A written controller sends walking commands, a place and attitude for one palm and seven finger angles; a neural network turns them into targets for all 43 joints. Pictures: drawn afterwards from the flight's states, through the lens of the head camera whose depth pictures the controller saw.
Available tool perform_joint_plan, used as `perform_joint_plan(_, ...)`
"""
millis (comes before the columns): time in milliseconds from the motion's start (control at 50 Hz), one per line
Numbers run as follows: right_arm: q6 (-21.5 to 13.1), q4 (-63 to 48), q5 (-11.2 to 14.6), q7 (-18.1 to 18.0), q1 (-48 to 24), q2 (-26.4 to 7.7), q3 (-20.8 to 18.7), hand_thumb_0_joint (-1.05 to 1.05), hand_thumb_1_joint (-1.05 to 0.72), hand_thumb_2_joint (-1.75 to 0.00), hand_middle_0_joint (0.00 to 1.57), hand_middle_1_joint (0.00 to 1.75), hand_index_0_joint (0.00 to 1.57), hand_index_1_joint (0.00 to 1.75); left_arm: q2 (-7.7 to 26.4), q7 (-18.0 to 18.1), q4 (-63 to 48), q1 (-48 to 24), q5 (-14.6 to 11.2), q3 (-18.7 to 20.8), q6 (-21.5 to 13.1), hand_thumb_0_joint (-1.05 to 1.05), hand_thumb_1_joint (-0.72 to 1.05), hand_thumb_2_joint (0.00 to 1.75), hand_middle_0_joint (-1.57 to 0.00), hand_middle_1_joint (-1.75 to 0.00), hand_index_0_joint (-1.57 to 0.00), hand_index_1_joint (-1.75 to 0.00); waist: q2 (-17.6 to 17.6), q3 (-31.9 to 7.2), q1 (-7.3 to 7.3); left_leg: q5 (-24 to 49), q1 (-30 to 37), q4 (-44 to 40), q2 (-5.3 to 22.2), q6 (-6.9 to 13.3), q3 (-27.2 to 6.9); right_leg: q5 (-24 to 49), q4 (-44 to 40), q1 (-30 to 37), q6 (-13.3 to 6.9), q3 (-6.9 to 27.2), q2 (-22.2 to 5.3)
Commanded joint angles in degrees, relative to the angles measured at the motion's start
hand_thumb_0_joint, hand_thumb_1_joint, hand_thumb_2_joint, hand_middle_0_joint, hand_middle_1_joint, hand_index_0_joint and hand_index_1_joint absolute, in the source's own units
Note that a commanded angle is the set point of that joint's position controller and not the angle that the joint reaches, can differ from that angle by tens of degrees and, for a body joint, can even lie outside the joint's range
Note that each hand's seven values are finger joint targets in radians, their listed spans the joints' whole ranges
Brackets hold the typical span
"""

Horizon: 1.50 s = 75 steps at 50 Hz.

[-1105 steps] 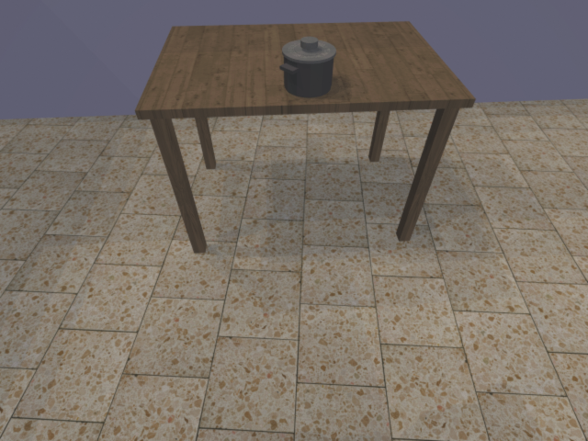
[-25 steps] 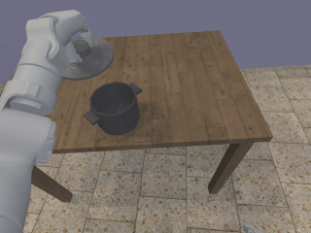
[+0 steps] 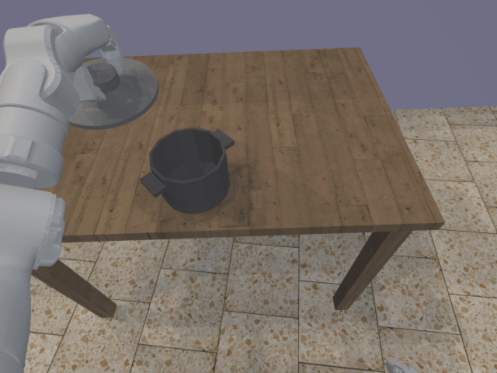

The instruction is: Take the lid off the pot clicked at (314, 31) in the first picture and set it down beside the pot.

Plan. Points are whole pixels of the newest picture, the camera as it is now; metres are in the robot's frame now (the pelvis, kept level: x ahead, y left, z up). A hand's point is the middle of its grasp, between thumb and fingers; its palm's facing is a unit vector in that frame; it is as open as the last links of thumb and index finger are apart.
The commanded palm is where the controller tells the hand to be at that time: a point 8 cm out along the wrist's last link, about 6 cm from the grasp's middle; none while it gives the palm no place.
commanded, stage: move the lid sideways beside the pot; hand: left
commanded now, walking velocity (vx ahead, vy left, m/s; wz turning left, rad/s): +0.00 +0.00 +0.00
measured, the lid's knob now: (101, 78) +0.51 +0.21 +0.21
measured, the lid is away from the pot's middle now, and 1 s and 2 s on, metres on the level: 0.10 0.23 0.24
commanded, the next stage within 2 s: lower the lid onto the table in 1.18 s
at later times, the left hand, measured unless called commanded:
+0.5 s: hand (50, 83) +0.48 +0.27 +0.23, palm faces -0.29 -0.07 -0.96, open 8.5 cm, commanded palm +0.48 +0.28 +0.30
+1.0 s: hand (0, 92) +0.47 +0.34 +0.22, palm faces -0.30 -0.07 -0.95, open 8.5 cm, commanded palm +0.48 +0.33 +0.30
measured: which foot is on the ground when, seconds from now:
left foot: down 0.00-1.00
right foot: down 0.00-1.00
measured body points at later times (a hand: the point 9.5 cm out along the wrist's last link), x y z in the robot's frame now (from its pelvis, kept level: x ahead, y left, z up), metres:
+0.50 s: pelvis +0.00 +0.00 +0.00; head +0.06 -0.01 +0.45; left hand +0.49 +0.27 +0.28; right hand +0.07 -0.27 -0.13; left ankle -0.04 +0.10 -0.74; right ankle +0.00 -0.16 -0.74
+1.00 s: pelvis +0.01 +0.01 +0.00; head +0.08 +0.01 +0.44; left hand +0.48 +0.34 +0.28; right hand +0.08 -0.26 -0.13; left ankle -0.04 +0.10 -0.74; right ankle +0.00 -0.16 -0.74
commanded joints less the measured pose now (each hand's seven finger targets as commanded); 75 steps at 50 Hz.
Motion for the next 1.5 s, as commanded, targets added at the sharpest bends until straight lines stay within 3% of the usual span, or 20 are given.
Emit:
perform_joint_plan(0, -1.6, -5.8, -0.3, -0.6, 0.7, -8.4, -3.0, 0.00, -0.90, -0.90, 0.20, 0.30, 0.20, 0.30, 17.2, 2.9, -14.4, -36.2, 0.6, 6.3, -0.9, 0.00, 0.57, 1.05, -0.91, -1.10, -0.75, -1.03, 0.0, -27.1, -0.85, 27.8, 11.8, 0.5, -1.1, 2.0, -1.6, 19.6, 1.0, 10.5, -4.9, -2.3, 4.6)
perform_joint_plan(60, -1.3, -5.0, -0.2, -0.8, 1.2, -8.4, -2.9, 0.00, -0.90, -0.90, 0.20, 0.30, 0.20, 0.30, 15.4, 2.3, -9.8, -35.6, 0.5, 4.6, -1.1, 0.00, 0.57, 1.05, -0.91, -1.10, -0.75, -1.03, -0.7, -23.4, -1.39, 25.7, 10.1, 0.2, -1.2, 2.0, -1.5, 18.3, 0.6, 8.9, -4.9, -2.8, 4.8)
perform_joint_plan(120, -1.1, -5.3, -0.3, -1.0, 1.4, -8.7, -2.9, 0.00, -0.90, -0.90, 0.20, 0.30, 0.20, 0.30, 20.3, 2.8, -11.3, -36.7, 1.3, 7.7, -2.4, 0.00, 0.57, 1.05, -0.91, -1.10, -0.75, -1.03, -0.3, -26.1, -0.85, 25.9, 10.0, 0.4, -1.2, 2.2, -1.3, 19.6, 0.9, 11.2, -5.0, -2.5, 4.7)
perform_joint_plan(180, -1.0, -5.0, 0.0, -0.9, 1.7, -8.8, -3.2, 0.00, -0.90, -0.90, 0.20, 0.30, 0.20, 0.30, 16.4, 2.7, -11.6, -36.1, 0.6, 4.2, -2.9, 0.00, 0.57, 1.05, -0.91, -1.10, -0.75, -1.03, 3.1, -25.0, -1.64, 29.2, 12.0, 1.0, -0.9, 1.9, -1.8, 19.5, 0.3, 8.6, -5.2, -2.6, 4.7)
perform_joint_plan(220, -0.7, -4.8, -0.1, -0.9, 2.2, -9.3, -3.1, 0.00, -0.90, -0.90, 0.20, 0.30, 0.20, 0.30, 22.1, 2.6, -10.0, -34.9, 1.2, 8.8, -3.3, 0.00, 0.57, 1.05, -0.91, -1.10, -0.75, -1.03, -0.1, -25.9, -0.96, 26.8, 10.2, 0.6, -1.0, 2.1, -1.5, 19.6, 0.5, 10.9, -5.0, -2.5, 4.8)
perform_joint_plan(280, -0.6, -5.4, 0.0, -0.9, 1.7, -9.2, -3.4, 0.00, -0.90, -0.90, 0.20, 0.30, 0.20, 0.30, 19.1, 2.4, -11.5, -34.8, 0.6, 6.0, -3.8, 0.00, 0.57, 1.05, -0.91, -1.10, -0.75, -1.03, 2.8, -25.5, -1.24, 29.9, 11.6, 1.1, -0.9, 1.9, -2.0, 19.8, 0.4, 9.3, -5.2, -2.6, 4.8)
perform_joint_plan(320, -0.4, -5.4, -0.3, -0.8, 2.1, -9.3, -3.3, 0.00, -0.90, -0.90, 0.20, 0.30, 0.20, 0.30, 25.1, 2.6, -11.7, -33.9, 1.7, 10.9, -4.4, 0.00, 0.57, 1.05, -0.91, -1.10, -0.75, -1.03, 2.2, -27.1, -0.28, 29.9, 10.8, 1.2, -1.0, 2.2, -1.8, 20.5, 0.8, 11.5, -5.1, -2.2, 4.9)
perform_joint_plan(380, 0.4, -5.0, 0.4, -0.9, 2.5, -9.9, -3.3, 0.00, -0.90, -0.90, 0.20, 0.30, 0.20, 0.30, 22.1, 2.0, -6.4, -30.2, 0.7, 8.0, -4.3, 0.00, 0.57, 1.05, -0.91, -1.10, -0.75, -1.03, 0.2, -22.5, -1.02, 27.9, 8.4, 0.8, -0.8, 2.2, -1.3, 20.2, 0.0, 10.0, -5.0, -2.8, 4.7)
perform_joint_plan(620, 1.5, -4.7, 0.2, -1.4, 3.1, -9.9, -3.2, 0.00, -0.90, -0.90, 0.20, 0.30, 0.20, 0.30, 31.2, 2.0, -9.7, -31.5, 1.6, 13.4, -8.1, 0.00, 0.57, 1.05, -0.91, -1.10, -0.75, -1.03, 3.1, -26.4, -0.44, 31.7, 9.8, 1.8, -0.7, 2.8, -1.3, 22.2, 0.0, 12.6, -4.7, -2.5, 5.0)
perform_joint_plan(680, 2.0, -4.1, 0.6, -1.5, 3.5, -10.1, -3.2, 0.00, -0.90, -0.90, 0.20, 0.30, 0.20, 0.30, 27.4, 1.6, -6.9, -29.2, 0.6, 9.9, -8.4, 0.00, 0.57, 1.05, -0.91, -1.10, -0.75, -1.03, 4.7, -23.0, -1.37, 32.3, 9.8, 2.0, -0.4, 2.5, -1.3, 21.2, -0.9, 9.6, -4.8, -3.0, 5.0)
perform_joint_plan(820, 1.8, -3.8, 0.2, -1.6, 3.7, -9.7, -3.1, 0.00, -0.90, -0.90, 0.20, 0.30, 0.20, 0.30, 30.7, 1.6, -12.0, -32.0, 0.9, 12.3, -10.2, 0.00, 0.57, 1.05, -0.91, -1.10, -0.75, -1.03, 7.8, -26.9, -1.12, 36.9, 14.1, 2.8, -0.2, 2.5, -2.5, 20.1, -0.8, 9.1, -4.7, -3.1, 5.6)
perform_joint_plan(900, 3.0, -3.2, 0.7, -1.6, 4.0, -10.3, -2.6, 0.00, -0.90, -0.90, 0.20, 0.30, 0.20, 0.30, 31.3, 1.1, -6.3, -28.2, 0.4, 12.1, -10.5, 0.00, 0.57, 1.05, -0.91, -1.10, -0.75, -1.03, 2.7, -23.0, -1.07, 31.8, 9.0, 1.7, -0.1, 2.3, -1.6, 19.6, -1.0, 10.1, -4.5, -3.5, 5.4)
perform_joint_plan(980, 2.7, -3.3, 0.4, -1.5, 4.0, -10.7, -3.0, 0.00, -0.90, -0.90, 0.20, 0.30, 0.20, 0.30, 33.1, 1.8, -12.3, -31.7, 0.5, 13.1, -11.3, 0.00, 0.57, 1.05, -0.91, -1.10, -0.75, -1.03, 9.1, -26.7, -0.83, 39.3, 14.4, 3.2, 0.2, 2.0, -2.9, 20.1, -0.6, 8.2, -5.0, -3.3, 5.5)
perform_joint_plan(1040, 3.1, -3.2, 0.6, -1.7, 4.3, -10.3, -2.6, 0.00, -0.90, -0.90, 0.20, 0.30, 0.20, 0.30, 33.7, 1.3, -7.0, -28.6, 0.7, 14.1, -11.5, 0.00, 0.57, 1.05, -0.91, -1.10, -0.75, -1.03, 4.3, -24.6, -0.81, 35.5, 10.7, 2.7, 0.0, 2.6, -2.2, 19.9, -0.8, 9.8, -4.5, -3.4, 5.5)
perform_joint_plan(1120, 3.1, -3.4, 0.3, -1.1, 3.7, -10.2, -3.0, 0.00, -0.90, -0.90, 0.20, 0.30, 0.20, 0.30, 31.0, 1.2, -12.8, -32.5, 0.6, 11.8, -11.6, 0.00, 0.57, 1.05, -0.91, -1.10, -0.75, -1.03, 8.7, -26.7, -0.94, 40.2, 15.0, 3.3, 0.4, 2.0, -3.2, 19.1, -0.7, 7.4, -4.7, -3.4, 5.8)
perform_joint_plan(1220, 3.5, -3.0, 0.5, -1.2, 4.4, -10.3, -2.8, 0.00, -0.90, -0.90, 0.20, 0.30, 0.20, 0.30, 30.6, 0.7, -6.4, -28.1, -0.1, 12.2, -11.2, 0.00, 0.57, 1.05, -0.91, -1.10, -0.75, -1.03, 2.6, -23.3, -1.18, 34.6, 10.1, 2.8, 0.0, 2.6, -2.1, 19.8, -1.0, 8.9, -4.4, -3.7, 5.6)
perform_joint_plan(1280, 3.4, -2.9, 0.6, -1.0, 4.3, -10.9, -3.0, 0.00, -0.90, -0.90, 0.20, 0.30, 0.20, 0.30, 31.8, 1.3, -8.5, -32.1, 0.3, 12.1, -10.4, 0.00, 0.57, 1.05, -0.91, -1.10, -0.75, -1.03, 7.2, -25.1, -1.18, 36.6, 11.8, 3.0, 0.0, 2.1, -2.5, 20.4, -0.3, 8.6, -4.9, -3.5, 5.4)
perform_joint_plan(1360, 2.8, -3.7, 0.4, -0.9, 4.7, -10.3, -2.7, 0.00, -0.90, -0.90, 0.20, 0.30, 0.20, 0.30, 34.8, 1.4, -6.3, -28.2, 1.4, 15.3, -10.2, 0.00, 0.57, 1.05, -0.91, -1.10, -0.75, -1.03, 3.5, -26.3, -0.23, 37.2, 10.2, 3.2, -0.4, 2.6, -2.2, 22.7, 0.2, 11.7, -4.4, -3.2, 5.5)
perform_joint_plan(1400, 3.1, -3.5, 0.4, -0.7, 4.8, -10.3, -2.7, 0.00, -0.90, -0.90, 0.20, 0.30, 0.20, 0.30, 32.4, 1.4, -5.6, -27.7, 1.1, 13.2, -10.2, 0.00, 0.57, 1.05, -0.91, -1.10, -0.75, -1.03, 3.0, -25.3, -0.67, 37.4, 10.0, 3.1, -0.1, 2.4, -2.1, 22.5, 0.2, 10.9, -4.3, -3.4, 5.7)
perform_joint_plan(1480, 3.2, -3.7, 0.7, -0.8, 4.6, -10.8, -3.1, 0.00, -0.90, -0.90, 0.20, 0.30, 0.20, 0.30, 32.3, 1.6, -6.9, -27.1, 0.8, 13.0, -10.1, 0.00, 0.57, 1.05, -0.91, -1.10, -0.75, -1.03, 5.3, -24.6, -0.73, 38.2, 10.5, 3.5, -0.1, 2.6, -1.9, 23.0, -0.1, 10.0, -4.5, -3.4, 5.4)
